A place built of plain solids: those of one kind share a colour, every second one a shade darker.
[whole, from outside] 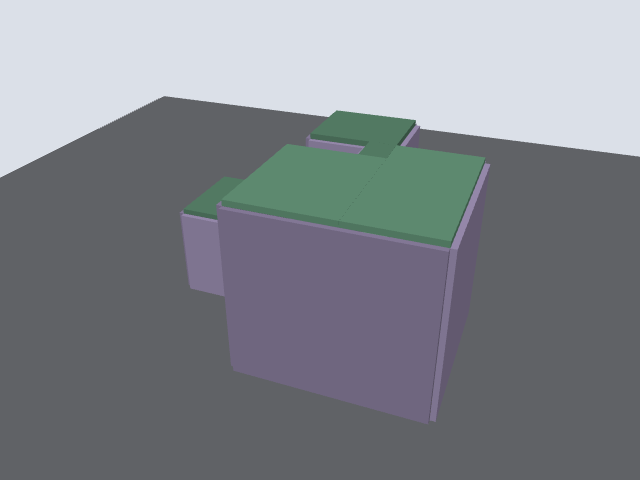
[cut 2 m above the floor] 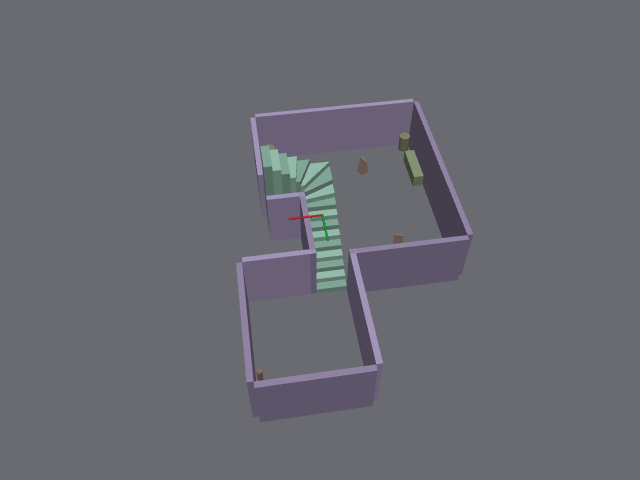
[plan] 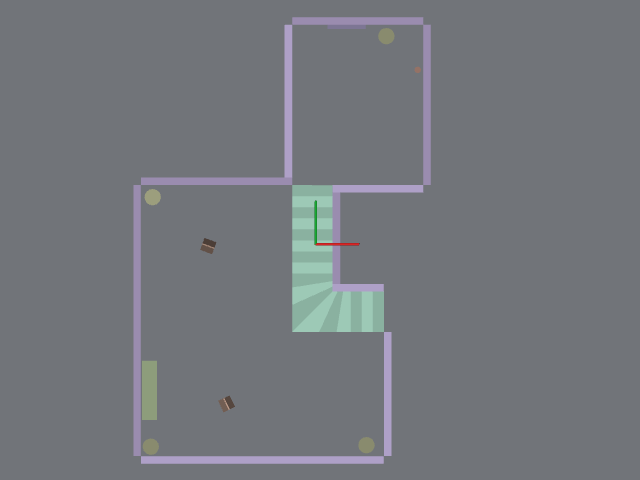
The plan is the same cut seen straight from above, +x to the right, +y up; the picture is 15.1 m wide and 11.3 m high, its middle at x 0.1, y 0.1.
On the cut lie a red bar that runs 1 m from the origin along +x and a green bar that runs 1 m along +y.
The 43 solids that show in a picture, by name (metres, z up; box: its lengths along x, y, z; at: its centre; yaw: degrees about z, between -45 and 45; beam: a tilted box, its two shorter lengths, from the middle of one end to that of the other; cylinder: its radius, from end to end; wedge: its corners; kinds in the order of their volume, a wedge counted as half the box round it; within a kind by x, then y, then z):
{
 "wall_1": {"box": [0.18, 6.38, 5.92], "at": [-4.2, -1.8, 2.91]},
 "wall_2": {"box": [3.56, 0.18, 5.92], "at": [-2.33, 1.49, 2.91]},
 "wall_3": {"box": [5.72, 0.18, 5.92], "at": [-1.26, -5.08, 2.91]},
 "wall_4": {"box": [0.18, 3.77, 3.24], "at": [-0.64, 3.28, 1.57]},
 "wall_5": {"box": [0.18, 2.51, 5.92], "at": [0.49, 0.14, 2.91]},
 "wall_6": {"box": [3.09, 0.18, 3.24], "at": [0.99, 5.26, 1.57]},
 "wall_7": {"box": [1.21, 0.18, 5.92], "at": [1.0, -1.02, 2.91]},
 "wall_8": {"box": [2.14, 0.18, 3.24], "at": [1.46, 1.31, 1.57]},
 "wall_9": {"box": [0.18, 2.16, 2.47], "at": [1.51, -0.04, 4.64]},
 "wall_10": {"box": [0.18, 2.92, 5.92], "at": [1.69, -3.53, 2.91]},
 "wall_11": {"box": [0.18, 3.77, 3.24], "at": [2.62, 3.28, 1.57]},
 "wall_12": {"box": [2.69, 0.18, 2.47], "at": [2.95, -2.15, 4.64]},
 "roof_1": {"box": [4.51, 3.46, 0.2], "at": [-1.86, -0.33, 5.97]},
 "roof_2": {"box": [5.72, 2.92, 0.2], "at": [-1.26, -3.53, 5.97]},
 "roof_3": {"box": [3.09, 3.77, 0.19], "at": [0.99, 3.28, 3.28]},
 "roof_4": {"box": [1.21, 0.95, 0.2], "at": [1.0, -1.59, 5.97]},
 "roof_5": {"box": [2.69, 3.11, 0.2], "at": [2.95, -0.51, 5.97]},
 "tread_1": {"wedge": [[-0.55, -2.07, -0.05], [-0.55, -2.07, 2.08], [-0.55, -1.43, -0.05], [-0.55, -1.43, 2.08], [0.4, -1.12, -0.05], [0.4, -1.12, 2.08], [0.4, -1.0, -0.05], [0.4, -1.0, 2.08]]},
 "tread_2": {"wedge": [[-0.55, -2.06, -0.05], [-0.55, -2.06, 2.27], [0.09, -2.06, -0.05], [0.09, -2.06, 2.27], [0.4, -1.11, -0.05], [0.4, -1.11, 2.27], [0.51, -1.11, -0.05], [0.51, -1.11, 2.27]]},
 "tread_3": {"wedge": [[-0.55, -1.43, -0.05], [-0.55, -1.43, 1.89], [-0.55, -1.02, -0.05], [-0.55, -1.02, 1.89], [0.4, -1.0, -0.05], [0.4, -1.0, 1.89], [0.4, -0.87, -0.05], [0.4, -0.87, 1.89]]},
 "tread_4": {"wedge": [[-0.55, -1.02, -0.05], [-0.55, -1.02, 1.7], [-0.55, -0.69, -0.05], [-0.55, -0.69, 1.7], [0.4, -0.87, -0.05], [0.4, -0.87, 1.7], [0.4, -0.69, -0.05], [0.4, -0.69, 1.7]]},
 "tread_5": {"wedge": [[-0.55, -0.69, -0.05], [-0.55, -0.69, 1.51], [-0.55, -0.43, -0.05], [-0.55, -0.43, 1.51], [0.4, -0.69, -0.05], [0.4, -0.69, 1.51], [0.4, -0.43, -0.05], [0.4, -0.43, 1.51]]},
 "tread_6": {"wedge": [[-0.55, -0.43, -0.05], [-0.55, -0.43, 1.32], [-0.55, -0.17, -0.05], [-0.55, -0.17, 1.32], [0.4, -0.43, -0.05], [0.4, -0.43, 1.32], [0.4, -0.17, -0.05], [0.4, -0.17, 1.32]]},
 "tread_7": {"wedge": [[-0.55, -0.17, -0.05], [-0.55, -0.17, 1.13], [-0.55, 0.09, -0.05], [-0.55, 0.09, 1.14], [0.4, -0.17, -0.05], [0.4, -0.17, 1.14], [0.4, 0.09, -0.05], [0.4, 0.09, 1.14]]},
 "tread_8": {"wedge": [[-0.55, 0.09, -0.05], [-0.55, 0.09, 0.95], [-0.55, 0.35, -0.05], [-0.55, 0.35, 0.95], [0.4, 0.09, -0.05], [0.4, 0.09, 0.95], [0.4, 0.35, -0.05], [0.4, 0.35, 0.95]]},
 "tread_9": {"wedge": [[-0.55, 0.35, -0.05], [-0.55, 0.35, 0.76], [-0.55, 0.61, -0.05], [-0.55, 0.61, 0.76], [0.4, 0.35, -0.05], [0.4, 0.35, 0.76], [0.4, 0.61, -0.05], [0.4, 0.61, 0.76]]},
 "tread_10": {"wedge": [[-0.55, 0.61, -0.05], [-0.55, 0.61, 0.57], [-0.55, 0.87, -0.05], [-0.55, 0.87, 0.57], [0.4, 0.61, -0.05], [0.4, 0.61, 0.57], [0.4, 0.87, -0.05], [0.4, 0.87, 0.57]]},
 "tread_11": {"wedge": [[-0.55, 0.87, -0.05], [-0.55, 0.87, 0.38], [-0.55, 1.13, -0.05], [-0.55, 1.13, 0.38], [0.4, 0.87, -0.05], [0.4, 0.87, 0.38], [0.4, 1.13, -0.05], [0.4, 1.13, 0.38]]},
 "tread_12": {"wedge": [[-0.55, 1.13, -0.05], [-0.55, 1.13, 0.19], [-0.55, 1.39, -0.05], [-0.55, 1.39, 0.19], [0.4, 1.13, -0.05], [0.4, 1.13, 0.19], [0.4, 1.39, -0.05], [0.4, 1.39, 0.19]]},
 "tread_13": {"wedge": [[0.08, -2.06, -0.05], [0.08, -2.06, 2.46], [0.49, -2.06, -0.05], [0.49, -2.06, 2.46], [0.51, -1.11, -0.05], [0.51, -1.11, 2.46], [0.65, -1.11, -0.05], [0.65, -1.11, 2.46]]},
 "tread_14": {"wedge": [[0.49, -2.06, -0.05], [0.49, -2.06, 2.65], [0.64, -1.11, -0.05], [0.64, -1.11, 2.65], [0.82, -1.11, -0.05], [0.82, -1.11, 2.65], [0.83, -2.06, -0.05], [0.83, -2.06, 2.65]]},
 "tread_15": {"wedge": [[0.82, -2.06, -0.05], [0.82, -2.06, 2.84], [0.82, -1.11, -0.05], [0.82, -1.11, 2.84], [1.08, -2.06, -0.05], [1.08, -2.06, 2.84], [1.08, -1.11, -0.05], [1.08, -1.11, 2.84]]},
 "tread_16": {"wedge": [[1.08, -2.06, -0.05], [1.08, -2.06, 3.02], [1.08, -1.11, -0.05], [1.08, -1.11, 3.03], [1.34, -1.11, -0.05], [1.34, -1.11, 3.03], [1.35, -2.06, -0.05], [1.35, -2.06, 3.02]]},
 "tread_17": {"wedge": [[1.34, -2.06, -0.05], [1.34, -2.06, 3.21], [1.34, -1.11, -0.05], [1.34, -1.11, 3.21], [1.61, -2.06, -0.05], [1.61, -2.06, 3.21], [1.61, -1.11, -0.05], [1.61, -1.11, 3.22]]},
 "bin_1": {"cylinder": 0.19, "from": [-3.88, -4.76, 0.0], "to": [-3.88, -4.76, 0.62]},
 "bin_2": {"cylinder": 0.19, "from": [-3.84, 1.11, 0.0], "to": [-3.84, 1.11, 0.62]},
 "bin_3": {"cylinder": 0.19, "from": [1.2, -4.73, 0.0], "to": [1.2, -4.73, 0.75]},
 "bin_4": {"cylinder": 0.19, "from": [1.66, 4.9, 0.0], "to": [1.66, 4.9, 0.75]},
 "bench_1": {"box": [0.36, 1.4, 0.5], "at": [-3.91, -3.44, 0.2]},
 "sign_1": {"wedge": [[-2.72, -0.13, 0.0], [-2.68, -0.01, 0.62], [-2.67, 0.02, 0.62], [-2.62, 0.15, 0.0], [-2.44, -0.24, 0.0], [-2.39, -0.11, 0.62], [-2.38, -0.08, 0.62], [-2.34, 0.05, 0.0]]},
 "sign_2": {"wedge": [[-2.3, -3.69, 0.0], [-2.18, -3.63, 0.62], [-2.17, -3.96, 0.0], [-2.15, -3.62, 0.62], [-2.05, -3.9, 0.62], [-2.03, -3.56, 0.0], [-2.02, -3.89, 0.62], [-1.9, -3.83, 0.0]]},
 "radiator_1": {"box": [0.9, 0.1, 0.6], "at": [0.73, 5.12, 0.45]},
 "extinguisher_1": {"cylinder": 0.07, "from": [2.4, 4.1, 0.0], "to": [2.4, 4.1, 0.52]}
}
